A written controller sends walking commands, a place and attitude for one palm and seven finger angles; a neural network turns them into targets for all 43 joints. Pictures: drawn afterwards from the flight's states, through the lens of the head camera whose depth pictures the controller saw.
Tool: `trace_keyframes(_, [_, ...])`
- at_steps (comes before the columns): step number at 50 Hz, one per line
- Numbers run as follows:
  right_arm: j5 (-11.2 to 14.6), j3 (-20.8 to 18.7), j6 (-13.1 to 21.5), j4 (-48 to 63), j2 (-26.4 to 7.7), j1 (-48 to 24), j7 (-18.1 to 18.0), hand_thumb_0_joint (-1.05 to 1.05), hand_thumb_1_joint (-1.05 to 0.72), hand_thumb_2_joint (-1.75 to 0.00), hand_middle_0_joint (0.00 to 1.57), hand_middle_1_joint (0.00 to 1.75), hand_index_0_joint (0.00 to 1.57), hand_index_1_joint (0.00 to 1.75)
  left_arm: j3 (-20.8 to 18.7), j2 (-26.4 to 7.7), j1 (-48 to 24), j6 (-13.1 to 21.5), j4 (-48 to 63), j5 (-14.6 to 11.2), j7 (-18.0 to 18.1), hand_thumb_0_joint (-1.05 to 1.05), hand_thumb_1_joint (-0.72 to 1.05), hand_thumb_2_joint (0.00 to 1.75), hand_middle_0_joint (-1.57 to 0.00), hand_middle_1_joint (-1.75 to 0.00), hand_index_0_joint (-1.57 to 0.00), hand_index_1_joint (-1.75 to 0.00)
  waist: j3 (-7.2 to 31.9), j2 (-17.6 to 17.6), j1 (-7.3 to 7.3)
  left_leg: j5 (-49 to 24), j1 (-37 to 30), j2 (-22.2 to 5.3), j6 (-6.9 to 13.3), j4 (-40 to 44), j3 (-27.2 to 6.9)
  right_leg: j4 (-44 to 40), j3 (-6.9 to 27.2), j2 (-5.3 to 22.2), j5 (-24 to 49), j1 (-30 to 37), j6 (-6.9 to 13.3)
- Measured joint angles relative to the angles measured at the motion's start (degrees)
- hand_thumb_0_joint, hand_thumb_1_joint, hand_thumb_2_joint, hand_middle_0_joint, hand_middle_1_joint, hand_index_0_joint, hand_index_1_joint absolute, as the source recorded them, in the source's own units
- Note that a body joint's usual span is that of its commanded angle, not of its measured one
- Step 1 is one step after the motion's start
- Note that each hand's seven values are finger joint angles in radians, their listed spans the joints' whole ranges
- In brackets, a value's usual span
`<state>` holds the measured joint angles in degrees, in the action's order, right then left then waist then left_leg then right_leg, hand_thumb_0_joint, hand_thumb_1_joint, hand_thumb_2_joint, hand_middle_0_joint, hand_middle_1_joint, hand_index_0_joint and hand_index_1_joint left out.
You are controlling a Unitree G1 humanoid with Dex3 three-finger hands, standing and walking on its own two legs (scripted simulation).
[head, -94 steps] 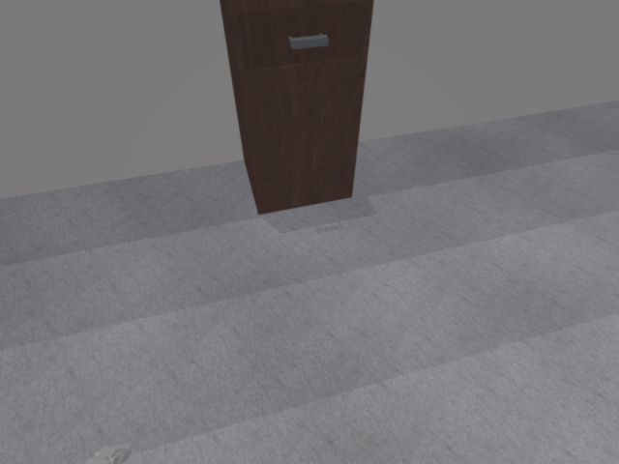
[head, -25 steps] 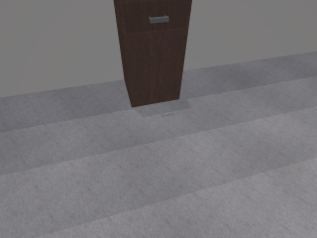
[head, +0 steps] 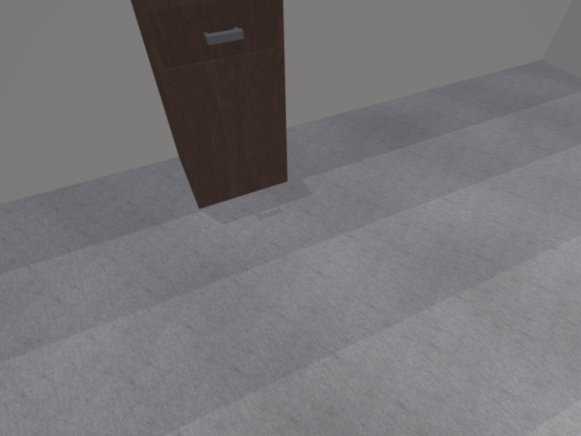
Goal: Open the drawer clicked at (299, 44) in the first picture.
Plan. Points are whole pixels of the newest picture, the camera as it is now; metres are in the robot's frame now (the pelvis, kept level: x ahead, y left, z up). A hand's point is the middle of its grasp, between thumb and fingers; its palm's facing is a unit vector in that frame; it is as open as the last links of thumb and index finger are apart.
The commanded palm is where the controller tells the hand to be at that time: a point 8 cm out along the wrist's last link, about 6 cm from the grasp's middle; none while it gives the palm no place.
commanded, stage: walk to a spot facing it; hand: left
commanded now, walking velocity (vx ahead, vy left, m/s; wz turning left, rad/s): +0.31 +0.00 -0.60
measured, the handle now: (223, 34) +1.29 +0.33 +0.02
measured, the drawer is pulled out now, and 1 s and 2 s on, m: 0.00 0.00 0.00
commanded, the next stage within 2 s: turn to face it in 1.96 s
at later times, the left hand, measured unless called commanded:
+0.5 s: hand out of the picture +0.15 +0.23 -0.18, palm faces -0.10 -0.98 -0.17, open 7.4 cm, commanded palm none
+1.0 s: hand (250, 240) +0.54 +0.14 -0.15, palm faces -0.54 -0.83 -0.13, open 7.4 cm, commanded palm none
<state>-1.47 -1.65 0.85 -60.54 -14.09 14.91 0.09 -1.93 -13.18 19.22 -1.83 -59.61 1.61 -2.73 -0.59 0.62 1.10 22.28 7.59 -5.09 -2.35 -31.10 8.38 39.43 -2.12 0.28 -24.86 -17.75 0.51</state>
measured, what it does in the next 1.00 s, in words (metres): walks ahead, turning right: left foot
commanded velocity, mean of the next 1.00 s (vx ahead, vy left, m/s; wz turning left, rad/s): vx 0.33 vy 0.00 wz -0.53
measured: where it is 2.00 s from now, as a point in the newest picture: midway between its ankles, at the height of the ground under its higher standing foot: (360, 318)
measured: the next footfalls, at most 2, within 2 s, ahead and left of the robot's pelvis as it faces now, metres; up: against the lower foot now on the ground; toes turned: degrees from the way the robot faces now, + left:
left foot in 0.50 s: +0.35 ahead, +0.12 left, +0.00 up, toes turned -8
right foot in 1.22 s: +0.48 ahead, -0.18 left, +0.00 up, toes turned -46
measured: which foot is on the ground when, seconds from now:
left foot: down 0.00-0.02, up 0.04-0.48, down 0.50-1.00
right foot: down 0.00-0.50, up 0.52-1.00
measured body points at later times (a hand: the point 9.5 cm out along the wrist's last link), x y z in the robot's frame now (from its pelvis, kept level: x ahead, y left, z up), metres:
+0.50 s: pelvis +0.19 +0.04 -0.01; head +0.22 +0.06 +0.44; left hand +0.16 +0.28 -0.17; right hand +0.31 -0.21 -0.12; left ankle +0.31 +0.12 -0.73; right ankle +0.01 -0.09 -0.72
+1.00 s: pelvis +0.36 +0.04 +0.01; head +0.39 +0.05 +0.46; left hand +0.57 +0.18 -0.14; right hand +0.16 -0.09 -0.12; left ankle +0.31 +0.12 -0.73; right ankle +0.37 -0.14 -0.65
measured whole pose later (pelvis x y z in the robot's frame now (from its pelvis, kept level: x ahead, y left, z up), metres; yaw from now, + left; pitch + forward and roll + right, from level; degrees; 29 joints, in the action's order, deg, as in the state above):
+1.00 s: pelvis +0.36 +0.04 +0.01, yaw -31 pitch +0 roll -1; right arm -1.5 -1.7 4.5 -63.0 -7.7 29.0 -1.6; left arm -4.9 -11.3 8.3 -3.1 -55.1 2.4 -2.8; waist -1.9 -1.9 -3.5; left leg 19.8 0.0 -3.0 2.3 -19.5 22.7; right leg 56.8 -4.5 6.2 -6.9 -36.8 -1.2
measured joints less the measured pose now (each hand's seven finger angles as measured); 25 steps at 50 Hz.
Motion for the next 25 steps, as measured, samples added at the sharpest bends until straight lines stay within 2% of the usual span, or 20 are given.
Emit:
trace_keyframes(2, [0.2,-0.3,-0.4,-0.3,0.0,1.3,-0.1,0.01,-0.9,-0.89,0.2,0.3,0.21,0.3,-0.3,0.8,0.4,1.6,0.8,0.2,0.0,0.0,0.9,0.9,-0.2,-0.3,-0.2,-0.3,-0.7,1.2,-0.16,4.7,3.2,-1.9,0.1,-9.5,-0.8,-1.4,-1.6,-0.9,6.1,0.4,1.1])
trace_keyframes(3, [0.2,-0.3,-1.0,-0.8,0.1,1.6,-0.1,0.01,-0.9,-0.89,0.2,0.3,0.21,0.3,-0.3,1.1,0.5,2.4,1.0,0.1,0.5,0.0,0.9,0.9,-0.2,-0.3,-0.2,-0.3,-0.9,1.4,0.03,6.5,6.2,-1.7,0.3,-17.0,-2.5,-0.6,-2.0,-1.3,5.3,0.5,1.9])
trace_keyframes(5, [0.2,-0.4,-1.6,-1.5,0.5,1.5,0.1,0.01,-0.9,-0.89,0.2,0.3,0.2,0.29,-0.4,1.9,1.4,3.5,1.4,-0.3,1.4,0.0,0.91,0.9,-0.2,-0.3,-0.2,-0.3,-1.0,1.3,0.68,4.9,11.7,-0.8,0.9,-28.1,-4.6,-2.4,-1.8,-2.2,3.6,2.5,3.0])
trace_keyframes(7, [0.1,-0.6,-1.6,-1.2,0.9,0.5,0.3,0.01,-0.91,-0.89,0.2,0.3,0.2,0.29,-0.4,2.7,2.8,4.0,1.4,-0.3,1.9,0.0,0.91,0.9,-0.2,-0.3,-0.2,-0.3,-1.0,0.6,1.28,1.6,16.4,-0.4,0.8,-33.3,-4.8,-6.2,-0.6,-2.9,4.4,4.8,3.2])
trace_keyframes(9, [-0.1,-0.8,-1.2,0.1,1.1,-1.3,0.5,0.01,-0.91,-0.89,0.2,0.3,0.2,0.29,-0.2,3.5,4.2,4.3,1.0,-0.2,2.1,0.0,0.91,0.9,-0.2,-0.3,-0.2,-0.3,-1.0,0.1,1.28,-1.6,20.4,-0.5,0.2,-34.4,-4.8,-10.2,1.0,-3.4,6.0,7.1,3.2])
trace_keyframes(14, [0.0,-1.5,-0.5,4.4,1.9,-6.3,0.9,0.01,-0.91,-0.89,0.2,0.3,0.2,0.29,0.2,5.3,6.6,4.8,-0.5,0.0,2.2,0.0,0.9,0.9,-0.2,-0.3,-0.2,-0.3,-1.1,-0.1,0.97,-8.3,27.8,-1.3,-1.1,-30.8,-5.8,-17.2,5.3,-3.8,7.9,11.6,2.6])
trace_keyframes(18, [0.2,-1.5,-0.3,6.5,2.8,-9.4,1.2,0.01,-0.91,-0.89,0.2,0.3,0.2,0.29,0.0,5.5,7.3,4.9,-0.9,0.3,2.7,0.0,0.9,0.9,-0.2,-0.3,-0.2,-0.3,-1.3,0.0,1.76,-10.7,29.5,-1.4,-1.2,-24.4,-6.2,-19.4,7.9,-3.5,6.6,15.0,1.5])
trace_keyframes(23, [0.5,-0.8,0.6,8.1,4.1,-11.6,1.4,0.01,-0.91,-0.9,0.2,0.3,0.2,0.29,-0.8,3.9,7.4,4.6,-0.7,0.4,3.2,0.0,0.9,0.9,-0.2,-0.3,-0.2,-0.3,-1.3,-1.1,3.22,-10.4,23.9,0.6,0.1,-9.7,-5.0,-17.5,10.7,-2.2,1.5,18.2,-0.6])
trace_keyframes(25, [0.4,-0.2,2.0,9.0,4.6,-11.6,1.1,0.01,-0.91,-0.89,0.2,0.3,0.2,0.29,-1.5,3.1,7.8,4.3,-0.7,0.1,3.2,0.0,0.9,0.9,-0.2,-0.3,-0.2,-0.3,-1.0,-1.8,2.95,-11.4,19.1,1.4,1.6,-3.9,-4.3,-9.9,11.8,-2.1,-2.8,16.6,-0.8])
